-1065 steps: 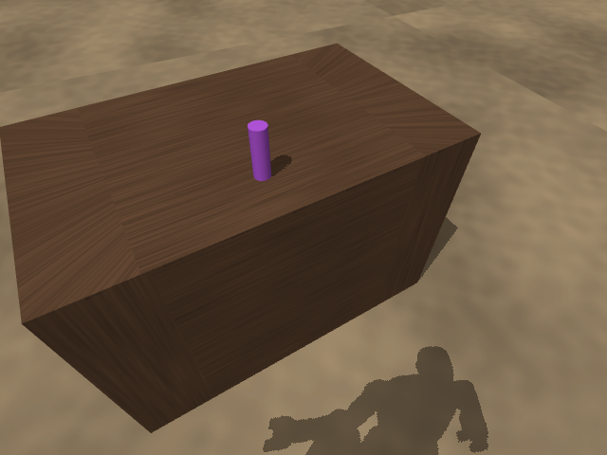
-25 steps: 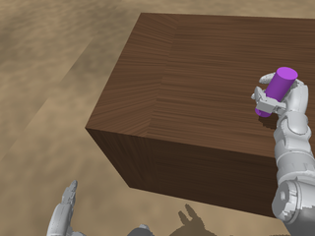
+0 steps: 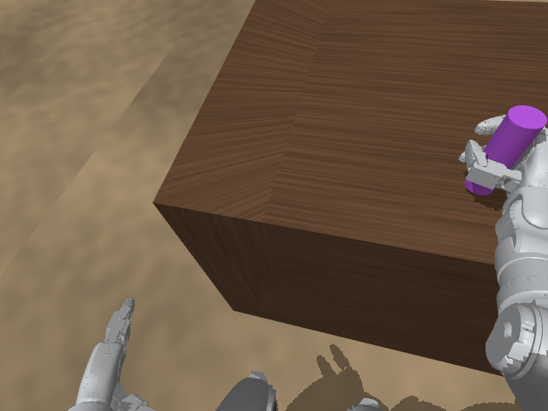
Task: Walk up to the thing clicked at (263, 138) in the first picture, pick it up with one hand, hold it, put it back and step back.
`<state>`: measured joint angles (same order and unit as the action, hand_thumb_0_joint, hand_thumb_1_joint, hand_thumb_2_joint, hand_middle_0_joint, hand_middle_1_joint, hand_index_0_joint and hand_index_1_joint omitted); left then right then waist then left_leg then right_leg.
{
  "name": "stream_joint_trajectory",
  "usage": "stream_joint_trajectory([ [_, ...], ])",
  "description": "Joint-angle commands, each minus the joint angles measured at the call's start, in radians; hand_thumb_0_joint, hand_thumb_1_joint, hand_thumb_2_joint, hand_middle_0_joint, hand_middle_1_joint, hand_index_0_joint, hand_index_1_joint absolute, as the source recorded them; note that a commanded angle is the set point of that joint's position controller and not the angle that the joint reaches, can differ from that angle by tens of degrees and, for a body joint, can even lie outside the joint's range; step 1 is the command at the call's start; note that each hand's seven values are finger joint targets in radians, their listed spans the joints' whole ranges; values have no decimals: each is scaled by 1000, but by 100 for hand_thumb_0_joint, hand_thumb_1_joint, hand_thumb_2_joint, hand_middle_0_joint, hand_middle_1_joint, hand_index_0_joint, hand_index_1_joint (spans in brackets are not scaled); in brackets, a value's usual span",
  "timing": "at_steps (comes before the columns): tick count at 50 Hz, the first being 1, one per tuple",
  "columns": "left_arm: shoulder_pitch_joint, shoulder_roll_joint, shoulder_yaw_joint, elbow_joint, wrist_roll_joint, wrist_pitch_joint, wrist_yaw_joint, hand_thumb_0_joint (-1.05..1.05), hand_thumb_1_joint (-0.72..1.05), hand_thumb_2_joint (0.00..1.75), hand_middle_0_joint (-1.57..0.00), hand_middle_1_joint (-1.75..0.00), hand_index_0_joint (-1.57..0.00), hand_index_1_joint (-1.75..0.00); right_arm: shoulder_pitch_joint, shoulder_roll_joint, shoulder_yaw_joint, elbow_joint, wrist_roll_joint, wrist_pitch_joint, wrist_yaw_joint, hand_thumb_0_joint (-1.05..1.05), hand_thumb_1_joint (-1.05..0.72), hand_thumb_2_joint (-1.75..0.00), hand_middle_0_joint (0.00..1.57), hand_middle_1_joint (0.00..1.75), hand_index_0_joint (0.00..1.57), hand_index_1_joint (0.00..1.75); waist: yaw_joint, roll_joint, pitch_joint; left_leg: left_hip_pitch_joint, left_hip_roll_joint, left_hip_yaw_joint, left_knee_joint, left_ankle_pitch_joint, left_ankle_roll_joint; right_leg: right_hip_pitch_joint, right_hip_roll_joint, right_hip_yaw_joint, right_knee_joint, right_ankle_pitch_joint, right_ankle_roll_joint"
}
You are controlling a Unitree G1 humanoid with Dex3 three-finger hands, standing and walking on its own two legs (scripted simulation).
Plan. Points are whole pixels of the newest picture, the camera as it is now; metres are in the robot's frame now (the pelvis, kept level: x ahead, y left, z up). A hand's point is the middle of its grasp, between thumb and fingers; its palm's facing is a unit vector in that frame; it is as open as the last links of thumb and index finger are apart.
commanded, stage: lower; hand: right
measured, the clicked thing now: (500, 154) +0.51 -0.22 +0.07
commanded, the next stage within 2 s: loosen in 0.26 s
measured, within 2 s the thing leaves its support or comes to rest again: rests again in 0.06 s
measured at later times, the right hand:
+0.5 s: hand (483, 160) +0.51 -0.20 +0.06, palm faces +0.20 +0.98 +0.00, open 5.3 cm
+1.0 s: hand (483, 159) +0.51 -0.20 +0.06, palm faces +0.21 +0.98 +0.00, open 12.0 cm
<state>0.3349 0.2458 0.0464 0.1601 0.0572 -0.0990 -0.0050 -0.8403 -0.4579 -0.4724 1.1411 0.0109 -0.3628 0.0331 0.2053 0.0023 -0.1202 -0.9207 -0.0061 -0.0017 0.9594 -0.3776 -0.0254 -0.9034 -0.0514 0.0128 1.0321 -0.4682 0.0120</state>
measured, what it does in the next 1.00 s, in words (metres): stands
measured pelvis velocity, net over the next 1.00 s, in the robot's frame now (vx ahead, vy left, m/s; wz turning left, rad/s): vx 0.00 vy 0.00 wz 0.00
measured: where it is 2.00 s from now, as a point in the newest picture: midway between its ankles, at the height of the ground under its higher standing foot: outside the picture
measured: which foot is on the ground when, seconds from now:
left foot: down 0.00-1.00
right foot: down 0.00-1.00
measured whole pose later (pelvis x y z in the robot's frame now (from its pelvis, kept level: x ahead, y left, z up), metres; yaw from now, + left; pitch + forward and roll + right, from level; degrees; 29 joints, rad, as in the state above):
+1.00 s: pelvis +0.00 +0.00 -0.01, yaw +0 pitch +21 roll +2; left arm 0.36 0.25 0.05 0.07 0.05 -0.05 -0.02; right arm -0.85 -0.47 -0.49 1.14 0.01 -0.38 0.05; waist 0.21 -0.01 -0.13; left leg -0.99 -0.01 0.01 1.03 -0.41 -0.02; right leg -0.97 -0.05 0.03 1.11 -0.50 0.02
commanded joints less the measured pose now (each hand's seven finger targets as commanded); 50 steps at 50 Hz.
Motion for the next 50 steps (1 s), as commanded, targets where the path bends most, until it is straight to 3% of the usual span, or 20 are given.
stream_joint_trajectory([
  [1, 6, 132, 80, -142, -7, -54, 15, 0, -56, 6, -5, -5, -5, -6, -472, -190, 22, -176, 24, -93, 2, 0, -69, -130, 140, 141, 140, 141, 20, -122, -469, 237, -26, 21, -76, 296, 33, 248, 30, 13, -95, 324, -17],
  [2, -40, 172, 111, -205, -9, -58, 21, 0, -56, 6, -5, -4, -4, -5, -525, -296, -29, -282, 17, -107, -5, 0, -69, -129, 138, 139, 138, 139, 4, -145, -560, 278, -20, 15, -71, 306, 32, 267, 29, 10, -94, 321, -19],
  [3, -52, 180, 114, -213, -3, -56, 24, 0, -56, 6, -5, -4, -4, -5, -554, -318, -34, -310, 11, -110, -7, 0, -68, -129, 139, 140, 139, 140, -2, -174, -597, 282, -20, 13, -65, 307, 34, 295, 27, 6, -92, 330, -14],
  [6, 39, 143, 83, -145, 0, -47, 17, 0, -55, 6, -5, -5, -5, -5, -493, -211, 21, -195, 15, -99, -3, 0, -66, -131, 139, 141, 139, 141, 19, -156, -474, 184, -33, 30, -68, 234, 37, 284, 23, 19, -102, 290, -11],
  [9, -14, 177, 111, -244, -2, -51, 22, 0, -56, 6, -5, -5, -5, -5, -531, -302, -26, -296, 13, -116, -7, 0, -68, -127, 137, 137, 137, 137, 15, -178, -617, 268, -27, 25, -49, 307, 34, 306, 25, 13, -81, 349, -11],
  [11, 68, 155, 101, -155, 1, -37, 18, 0, -56, 6, -5, -5, -5, -5, -455, -235, -2, -198, 17, -100, 0, 0, -66, -128, 137, 138, 137, 138, 26, -154, -507, 228, -28, 26, -51, 306, 34, 263, 30, 9, -75, 340, -13],
  [12, 71, 141, 84, -150, -2, -37, 13, 0, -56, 6, -5, -5, -5, -5, -453, -251, -12, -210, 20, -104, 1, 0, -66, -129, 138, 140, 138, 140, 12, -174, -500, 230, -26, 22, -48, 309, 33, 251, 32, 4, -71, 336, -16],
  [15, -20, 186, 123, -262, -2, -43, 19, 0, -56, 6, -5, -5, -4, -5, -491, -293, -31, -261, 10, -115, -5, 0, -71, -128, 139, 138, 138, 138, 14, -158, -572, 241, -27, 27, -37, 305, 35, 278, 26, 13, -70, 347, -12],
  [17, 63, 143, 87, -155, 4, -31, 11, 0, -55, 5, -5, -5, -5, -5, -423, -189, 18, -124, 13, -104, 1, 0, -69, -127, 138, 138, 137, 138, 32, -159, -396, 122, -34, 37, -34, 231, 39, 228, 20, 22, -77, 308, -8],
  [19, 17, 150, 97, -219, 2, -37, 9, 0, -56, 5, -6, -5, -6, -5, -476, -244, -12, -216, 9, -121, 0, 0, -62, -118, 137, 131, 137, 131, 15, -167, -499, 159, -30, 32, -27, 243, 39, 249, 22, 23, -69, 308, -9],
  [21, -11, 174, 107, -283, 4, -35, 12, 0, -51, 2, -6, -6, -7, -5, -505, -279, -21, -264, 2, -121, 5, 0, -50, -102, 131, 115, 129, 115, 15, -184, -595, 197, -29, 30, -23, 264, 37, 298, 19, 19, -61, 331, -7],
  [23, 69, 154, 91, -231, 4, -23, 7, 0, -52, 3, -6, -6, -7, -5, -444, -214, 6, -186, 9, -103, 11, 0, -43, -86, 125, 104, 123, 105, 25, -170, -539, 196, -31, 33, -17, 292, 37, 266, 23, 18, -59, 361, -7],
  [26, 48, 168, 102, -270, -2, -18, 8, 0, -52, 3, -6, -6, -7, -5, -467, -262, -21, -223, 11, -101, 10, 0, -34, -71, 120, 94, 118, 94, 18, -173, -560, 200, -32, 38, -19, 282, 38, 283, 22, 22, -64, 368, -4],
  [29, 65, 175, 119, -250, -2, -10, 8, 0, -53, 4, -6, -6, -6, -5, -433, -220, 0, -162, 9, -89, 12, 0, -19, -60, 117, 86, 115, 86, 36, -127, -481, 191, -29, 31, -25, 250, 35, 200, 26, 13, -61, 277, -15],
  [32, 20, 156, 100, -266, -7, -16, 7, 0, -54, 5, -6, -5, -6, -5, -459, -264, -20, -214, 8, -95, 7, 0, -2, -51, 103, 75, 101, 75, 5, -122, -472, 217, -20, 14, -42, 181, 29, 151, 29, 3, -65, 188, -24],
  [37, 58, 155, 92, -258, -2, -13, 8, 0, -55, 5, -5, -5, -5, -5, -434, -248, -18, -202, 7, -90, 15, 0, 16, -30, 88, 56, 87, 56, 15, -164, -535, 200, -27, 25, -16, 287, 36, 239, 28, 10, -47, 334, -11],
  [39, 55, 160, 97, -283, -4, -11, 8, 0, -55, 6, -5, -5, -5, -5, -486, -272, -20, -250, 5, -92, 13, 0, 21, -27, 80, 50, 78, 50, 14, -169, -588, 248, -24, 23, -15, 314, 33, 248, 30, 5, -44, 343, -14],
  [41, 78, 162, 102, -245, -4, -5, 9, 0, -56, 6, -5, -5, -5, -6, -423, -232, -7, -192, 12, -81, 15, 0, 24, -23, 72, 44, 70, 44, 21, -149, -510, 214, -27, 30, -19, 299, 36, 228, 29, 8, -51, 337, -12],
  [45, 50, 170, 109, -267, -4, -5, 9, 0, -56, 6, -5, -5, -5, -6, -462, -268, -21, -253, 11, -89, 14, 0, 29, -22, 58, 38, 57, 38, 19, -184, -539, 192, -27, 28, -21, 294, 36, 265, 25, 10, -47, 357, -11],
  [50, 47, 162, 105, -268, -7, -3, 7, 0, -56, 6, -5, -5, -4, -6, -430, -243, -20, -208, 12, -88, 14, 0, 33, -20, 45, 31, 44, 31, 22, -126, -510, 226, -26, 23, -20, 293, 32, 205, 29, 7, -50, 316, -19],
])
